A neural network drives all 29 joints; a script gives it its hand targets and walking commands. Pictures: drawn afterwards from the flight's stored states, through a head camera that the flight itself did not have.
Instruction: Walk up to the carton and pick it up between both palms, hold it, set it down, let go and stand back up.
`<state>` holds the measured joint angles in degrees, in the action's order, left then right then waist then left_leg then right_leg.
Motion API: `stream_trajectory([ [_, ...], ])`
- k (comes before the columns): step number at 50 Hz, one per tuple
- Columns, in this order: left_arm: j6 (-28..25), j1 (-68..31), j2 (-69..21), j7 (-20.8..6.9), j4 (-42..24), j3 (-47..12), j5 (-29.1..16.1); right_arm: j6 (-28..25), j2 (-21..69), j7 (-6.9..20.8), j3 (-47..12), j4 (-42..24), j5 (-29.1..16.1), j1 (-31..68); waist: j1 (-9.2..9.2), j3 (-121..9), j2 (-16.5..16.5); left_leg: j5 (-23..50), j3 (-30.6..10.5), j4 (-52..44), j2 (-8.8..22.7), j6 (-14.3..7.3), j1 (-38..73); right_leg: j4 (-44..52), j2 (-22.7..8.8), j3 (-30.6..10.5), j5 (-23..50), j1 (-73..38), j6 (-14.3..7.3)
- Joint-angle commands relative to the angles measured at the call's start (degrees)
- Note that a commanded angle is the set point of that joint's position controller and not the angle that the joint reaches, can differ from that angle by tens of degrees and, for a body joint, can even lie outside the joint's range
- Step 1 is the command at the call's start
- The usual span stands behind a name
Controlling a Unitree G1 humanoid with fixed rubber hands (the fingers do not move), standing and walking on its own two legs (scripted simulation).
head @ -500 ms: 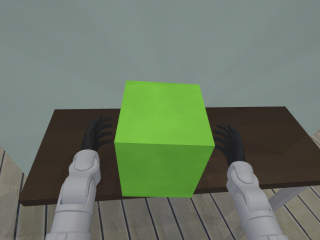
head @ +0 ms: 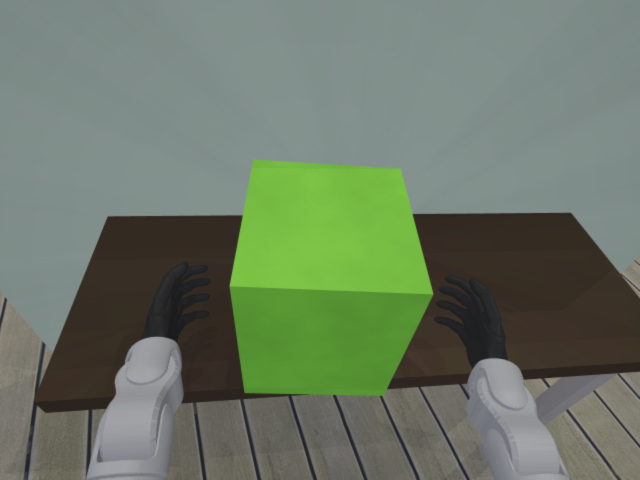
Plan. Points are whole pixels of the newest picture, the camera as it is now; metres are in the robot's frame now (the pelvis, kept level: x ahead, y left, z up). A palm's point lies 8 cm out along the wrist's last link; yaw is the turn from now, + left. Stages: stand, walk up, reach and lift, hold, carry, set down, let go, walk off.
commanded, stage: set down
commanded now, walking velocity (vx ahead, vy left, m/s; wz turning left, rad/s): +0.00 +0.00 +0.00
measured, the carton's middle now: (321, 282) +0.37 -0.03 +0.04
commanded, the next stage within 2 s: none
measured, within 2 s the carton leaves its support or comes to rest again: neither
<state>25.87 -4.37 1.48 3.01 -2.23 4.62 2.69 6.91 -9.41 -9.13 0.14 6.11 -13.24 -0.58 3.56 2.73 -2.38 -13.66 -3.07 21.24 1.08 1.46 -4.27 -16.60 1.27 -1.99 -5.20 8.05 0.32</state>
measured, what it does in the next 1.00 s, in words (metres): stands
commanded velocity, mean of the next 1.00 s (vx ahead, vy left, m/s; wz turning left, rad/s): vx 0.00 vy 0.00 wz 0.00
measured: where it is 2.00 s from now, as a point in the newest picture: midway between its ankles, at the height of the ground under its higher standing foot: outside the picture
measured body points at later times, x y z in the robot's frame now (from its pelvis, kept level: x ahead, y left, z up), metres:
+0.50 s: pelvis +0.00 +0.00 +0.00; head +0.00 +0.01 +0.45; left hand +0.24 +0.17 +0.04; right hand +0.19 -0.23 +0.05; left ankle -0.02 +0.13 -0.75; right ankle +0.05 -0.12 -0.75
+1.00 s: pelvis +0.01 +0.00 +0.00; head +0.04 -0.01 +0.45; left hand +0.22 +0.18 +0.00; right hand +0.20 -0.22 +0.03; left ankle -0.02 +0.13 -0.75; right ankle +0.05 -0.12 -0.75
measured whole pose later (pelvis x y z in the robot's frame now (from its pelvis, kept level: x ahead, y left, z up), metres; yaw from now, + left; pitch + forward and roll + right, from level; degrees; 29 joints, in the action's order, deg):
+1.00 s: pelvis +0.01 +0.00 +0.00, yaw +0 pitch -2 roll -1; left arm 8.5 19.9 3.0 2.7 -2.6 1.1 -0.6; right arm 1.6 -9.5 -4.5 0.1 -8.6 -12.2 -22.9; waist 3.6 5.6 1.3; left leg -14.0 -3.0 20.1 1.4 1.5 -3.7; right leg -16.6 1.5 -2.0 -6.2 8.1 0.3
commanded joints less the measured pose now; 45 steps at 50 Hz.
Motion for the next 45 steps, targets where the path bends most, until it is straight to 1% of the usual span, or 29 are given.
stream_trajectory([
  [1,-5.2,-7.5,11.7,-0.2,-16.0,-4.2,-9.8,-4.2,-8.1,0.8,3.0,-23.9,0.6,1.6,-2.27,-14.5,3.1,9.8,5.6,-5.3,-2.1,-0.2,-5.9,-2.4,1.7,2.9,6.5,-15.8,0.0],
  [2,-5.8,-7.9,11.9,0.0,-15.6,-4.5,-10.0,-4.4,-8.4,1.0,3.5,-24.3,0.9,2.0,-2.46,-14.3,3.0,9.0,5.6,-5.5,-2.0,-0.2,-6.0,-2.4,1.9,3.0,5.0,-14.9,0.0],
  [4,-7.0,-4.1,12.0,0.2,-17.1,-5.2,-10.6,-4.6,-8.4,1.4,3.5,-26.4,0.6,-2.2,-3.03,-14.2,2.6,9.5,5.6,-5.7,-1.9,-0.1,-5.1,-1.9,1.9,2.7,4.7,-14.9,-0.3],
  [5,-7.7,-5.9,11.9,0.1,-15.7,-5.6,-11.1,-4.7,-7.9,1.4,3.7,-25.9,1.2,-0.8,-3.04,-13.5,2.2,7.9,5.7,-5.9,-1.8,-0.3,-5.8,-1.8,1.9,2.7,3.0,-13.9,-0.3],
  [6,-8.4,1.6,11.3,0.3,-18.2,-6.1,-10.9,-5.3,-7.8,1.8,3.1,-27.7,0.8,-7.4,-3.38,-13.4,2.4,10.2,5.5,-6.1,-1.7,0.0,-4.6,-1.6,2.0,2.7,5.1,-15.3,-0.5],
  [7,-8.8,-0.8,11.7,0.2,-16.9,-5.9,-11.1,-5.2,-7.3,1.7,3.1,-27.6,1.1,-5.3,-3.66,-13.1,2.2,9.5,5.9,-5.9,-1.9,-0.1,-5.0,-1.5,1.9,2.6,4.4,-14.6,-0.5],
  [8,-9.1,3.1,11.6,0.3,-18.1,-5.9,-10.9,-5.5,-8.0,1.9,3.5,-28.2,1.1,-9.4,-3.7,-12.2,1.8,10.4,5.6,-6.2,-1.6,0.1,-4.5,-1.3,2.2,2.6,5.0,-15.0,-0.7],
  [9,-9.6,-0.2,12.0,0.2,-16.9,-6.1,-11.4,-5.5,-7.6,1.7,3.7,-28.4,1.5,-6.0,-3.85,-12.5,1.3,8.9,6.1,-6.1,-1.9,-0.1,-5.0,-1.2,2.1,2.5,3.6,-14.1,-0.6],
  [10,-9.9,2.6,11.6,0.2,-17.1,-6.2,-11.4,-5.4,-7.0,1.9,3.1,-28.9,1.5,-9.0,-3.98,-11.3,0.8,8.8,6.0,-6.3,-1.9,-0.2,-4.8,-1.0,2.0,2.5,3.3,-14.1,-0.6],
  [11,-10.4,5.2,11.9,0.2,-16.8,-5.6,-11.1,-5.7,-6.7,2.0,2.8,-29.7,1.6,-11.4,-4.76,-10.4,0.5,8.8,6.3,-6.5,-2.0,-0.3,-4.7,-0.5,1.8,2.3,2.9,-14.4,-0.6],
  [12,-10.6,3.4,12.5,0.3,-17.3,-5.7,-11.4,-5.6,-6.9,1.9,3.1,-30.0,1.8,-9.8,-4.79,-10.5,0.7,7.7,6.5,-6.6,-2.0,-0.3,-5.0,-0.6,1.8,2.2,2.1,-13.8,-0.4],
  [16,-12.1,9.7,12.6,0.4,-20.8,-6.0,-11.6,-5.9,-5.6,1.9,2.5,-33.4,1.8,-16.0,-5.11,-9.3,-0.5,8.0,6.8,-6.7,-2.1,-0.3,-4.3,-0.1,1.3,1.7,2.2,-14.9,-0.2],
  [17,-12.4,11.9,12.5,0.6,-21.5,-6.0,-11.3,-6.3,-6.0,2.1,2.5,-33.7,1.8,-17.3,-5.49,-8.9,-0.1,8.5,6.8,-7.0,-2.0,-0.1,-4.2,0.0,1.4,1.7,2.1,-14.9,-0.3],
  [18,-12.8,9.9,13.2,0.3,-21.6,-6.6,-12.2,-6.1,-5.3,1.9,2.7,-34.6,2.2,-15.7,-4.83,-8.8,-1.1,6.9,6.7,-6.9,-2.1,-0.5,-5.1,-0.1,1.1,1.5,1.5,-14.4,-0.1],
  [22,-13.6,17.0,12.5,0.5,-22.9,-7.0,-11.4,-5.9,-4.2,2.5,1.6,-35.5,1.7,-21.4,-5.67,-6.0,0.2,5.9,6.7,-7.7,-1.9,-0.3,-4.7,0.8,0.7,1.1,-0.2,-14.3,-0.3],
  [23,-13.7,17.1,12.8,0.5,-22.7,-6.9,-11.3,-5.4,-3.9,2.6,1.5,-35.1,1.8,-21.5,-5.48,-5.2,0.2,4.4,6.9,-7.9,-2.1,-0.5,-5.3,1.1,0.5,0.9,-1.5,-13.9,-0.2],
  [24,-13.6,19.3,12.7,0.6,-23.0,-6.7,-10.8,-5.3,-3.9,2.8,1.3,-35.1,1.7,-23.2,-6.01,-4.0,1.1,4.8,6.8,-8.3,-1.9,-0.3,-4.9,1.3,0.5,1.0,-1.3,-14.2,-0.4],
  [26,-13.5,19.8,12.8,0.5,-22.3,-6.9,-10.3,-4.7,-3.6,2.9,1.3,-34.9,1.7,-23.4,-5.48,-2.8,1.7,2.1,6.7,-8.8,-1.4,-0.8,-6.7,1.2,0.6,0.7,-1.4,-15.4,-0.3],
  [28,-13.3,19.6,12.3,0.7,-20.5,-7.0,-9.1,-4.5,-4.3,3.4,1.8,-32.7,2.4,-22.4,-5.23,-1.3,3.9,-1.8,6.5,-9.9,-0.5,-1.4,-10.3,0.3,1.1,1.1,-2.4,-17.1,-0.2],
  [30,-13.7,19.1,12.0,0.6,-19.3,-7.2,-8.5,-4.5,-4.2,3.6,1.8,-31.5,3.0,-21.9,-4.66,-0.9,4.9,-5.2,6.3,-10.6,0.6,-2.3,-13.9,-0.7,1.4,1.2,-1.8,-19.8,0.0],
  [33,-14.7,18.3,12.3,0.7,-18.2,-7.2,-8.2,-4.8,-4.4,3.9,2.4,-30.0,4.2,-21.1,-4.42,-1.8,5.5,-7.7,6.2,-10.8,1.6,-3.0,-17.8,-2.2,1.8,1.4,-0.8,-22.7,0.3],
  [34,-15.0,18.6,12.2,0.7,-16.9,-7.1,-8.0,-4.8,-4.7,4.0,2.8,-28.2,4.5,-21.0,-4.15,-1.7,5.7,-8.5,6.0,-11.0,1.9,-3.1,-18.7,-2.5,2.0,1.4,-0.6,-23.5,0.3],
  [35,-15.8,18.8,12.4,0.7,-17.3,-7.2,-8.3,-5.3,-4.8,4.1,2.8,-28.9,4.5,-21.0,-4.31,-2.8,5.3,-8.0,6.0,-10.9,2.0,-3.2,-19.6,-3.2,2.0,1.5,0.5,-24.6,0.4],
  [36,-15.9,18.9,12.0,0.5,-14.2,-7.3,-8.0,-5.2,-4.7,4.2,2.9,-26.0,5.3,-20.8,-4.14,-2.2,5.0,-8.0,6.1,-10.7,1.8,-3.1,-19.6,-3.0,2.0,1.5,-0.3,-24.1,0.3],
  [37,-16.5,19.7,12.3,0.4,-14.7,-7.3,-8.4,-5.7,-4.7,4.2,2.9,-26.8,5.4,-21.8,-4.16,-3.0,3.6,-6.3,6.4,-10.1,1.7,-3.2,-18.7,-2.8,1.7,1.4,0.3,-23.9,0.4],
  [40,-17.9,20.9,13.0,0.3,-11.9,-6.5,-8.7,-6.9,-5.1,4.7,3.8,-23.6,6.6,-22.0,-4.36,-3.4,1.8,-2.0,6.4,-8.4,0.7,-2.1,-15.3,-2.1,1.2,1.3,0.1,-20.4,-0.1],
  [42,-19.4,21.9,13.5,0.2,-12.9,-6.4,-9.5,-7.8,-4.8,4.7,3.8,-23.7,6.6,-23.1,-4.3,-5.2,-0.1,2.0,6.4,-7.1,0.0,-1.6,-12.2,-2.1,0.8,1.3,2.1,-19.1,-0.1],
  [44,-20.3,23.1,14.0,0.0,-11.6,-6.0,-10.1,-8.7,-5.0,4.8,4.1,-22.2,6.7,-23.4,-4.43,-5.9,-1.8,5.8,6.6,-5.9,-1.1,-0.6,-8.7,-1.4,0.3,1.1,2.2,-16.2,-0.2],
  [45,-20.3,23.6,13.6,-0.2,-9.2,-6.0,-9.8,-8.7,-4.9,4.8,3.9,-19.8,7.4,-23.8,-4.37,-4.7,-2.0,6.7,6.5,-5.5,-1.4,-0.2,-7.2,-0.9,0.1,0.9,1.7,-14.7,-0.5],
])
